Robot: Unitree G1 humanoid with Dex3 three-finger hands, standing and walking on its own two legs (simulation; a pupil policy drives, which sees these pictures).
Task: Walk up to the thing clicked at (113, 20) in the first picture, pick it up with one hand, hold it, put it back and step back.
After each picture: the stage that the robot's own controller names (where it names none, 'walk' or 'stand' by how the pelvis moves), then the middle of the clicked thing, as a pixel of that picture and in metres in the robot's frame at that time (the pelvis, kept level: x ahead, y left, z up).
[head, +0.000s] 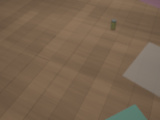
stand; (113, 23) +1.81 -0.35 -0.72
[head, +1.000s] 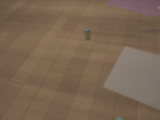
walk; (87, 33) +1.70 +0.10 -0.69
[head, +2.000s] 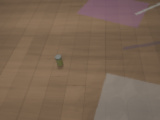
walk; (59, 60) +1.10 +0.37 -0.72
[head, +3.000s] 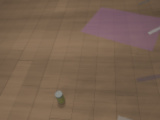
walk; (60, 97) +0.69 +0.33 -0.72
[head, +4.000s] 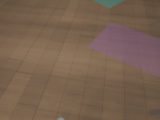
walk; out of the picture +0.47 +0.22 -0.70
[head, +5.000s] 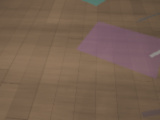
stand; out of the picture +0.37 +0.24 -0.71
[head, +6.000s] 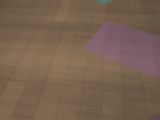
stand; out of the picture +0.35 +0.22 -0.71
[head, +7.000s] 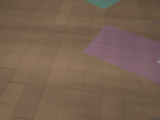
stand; out of the picture +0.36 +0.20 -0.73
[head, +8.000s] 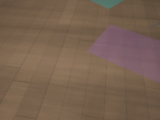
stand; out of the picture +0.36 +0.19 -0.73
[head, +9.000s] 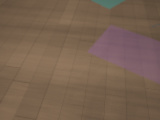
stand; out of the picture +0.36 +0.19 -0.73
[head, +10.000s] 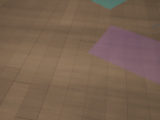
stand; out of the picture +0.35 +0.19 -0.73
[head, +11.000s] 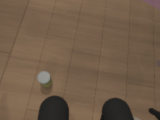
go down; (45, 79) +0.42 +0.20 -0.44
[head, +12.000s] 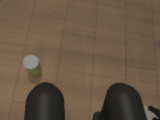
go down; (32, 65) +0.44 +0.23 -0.31
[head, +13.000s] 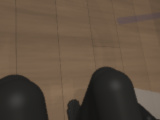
close in; out of the picture +0.42 +0.27 -0.23
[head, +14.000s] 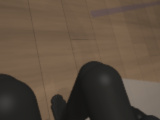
close; out of the picture +0.42 +0.29 -0.22
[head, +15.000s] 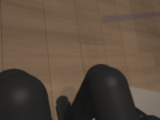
lift; out of the picture +0.38 +0.26 -0.23
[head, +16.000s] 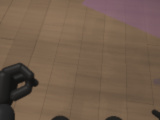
close; out of the picture +0.25 +0.15 -0.51
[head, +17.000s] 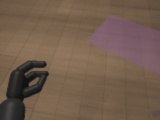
close; out of the picture +0.21 +0.09 -0.70
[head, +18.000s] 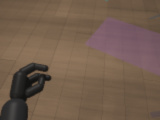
hold; out of the picture +0.20 +0.10 -0.71
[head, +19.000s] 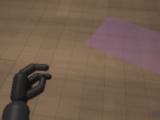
stand; out of the picture +0.19 +0.09 -0.70
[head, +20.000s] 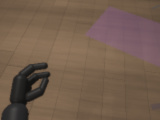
stand; out of the picture +0.19 +0.10 -0.68
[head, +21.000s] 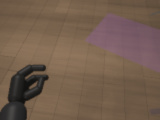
stand; out of the picture +0.19 +0.10 -0.70
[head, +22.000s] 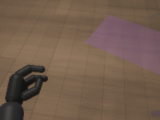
stand; out of the picture +0.18 +0.10 -0.70
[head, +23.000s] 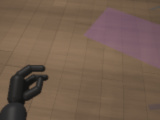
crouch; out of the picture +0.19 +0.10 -0.69
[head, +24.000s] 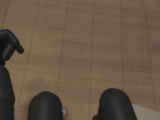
crouch; (54, 111) +0.26 +0.11 -0.40
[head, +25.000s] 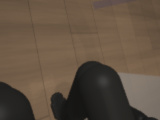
lower; out of the picture +0.25 +0.14 -0.25
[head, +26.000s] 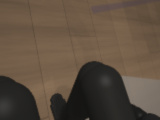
lower; out of the picture +0.25 +0.15 -0.25
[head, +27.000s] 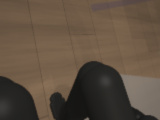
lower; out of the picture +0.25 +0.15 -0.25
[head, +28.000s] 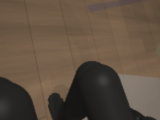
lower; out of the picture +0.25 +0.15 -0.25
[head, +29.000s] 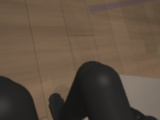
lower; out of the picture +0.25 +0.15 -0.25
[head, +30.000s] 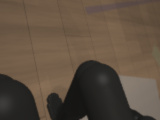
withdraw; out of the picture +0.25 +0.15 -0.25
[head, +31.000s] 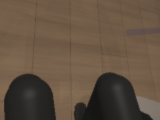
stand; (30, 104) +0.26 +0.13 -0.29
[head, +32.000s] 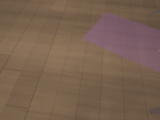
stand; out of the picture +0.18 +0.09 -0.66
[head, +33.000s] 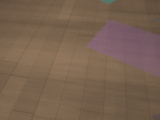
stand; out of the picture +0.19 +0.11 -0.69
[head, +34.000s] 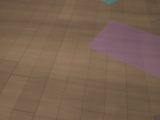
stand; out of the picture +0.19 +0.09 -0.69
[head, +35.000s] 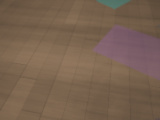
walk; out of the picture +0.21 +0.10 -0.75
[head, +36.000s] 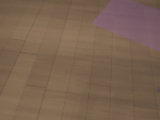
walk; out of the picture +0.29 +0.02 -0.73
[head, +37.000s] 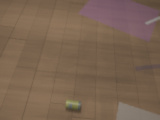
walk; (73, 104) +0.50 +0.05 -0.73
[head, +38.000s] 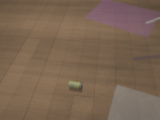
stand; (75, 85) +0.81 +0.17 -0.73
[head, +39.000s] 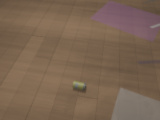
stand; (79, 85) +0.81 +0.07 -0.74
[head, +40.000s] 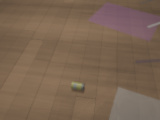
stand; (77, 85) +0.84 +0.09 -0.75
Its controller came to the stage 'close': yes
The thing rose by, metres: 0.23
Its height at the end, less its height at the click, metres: -0.02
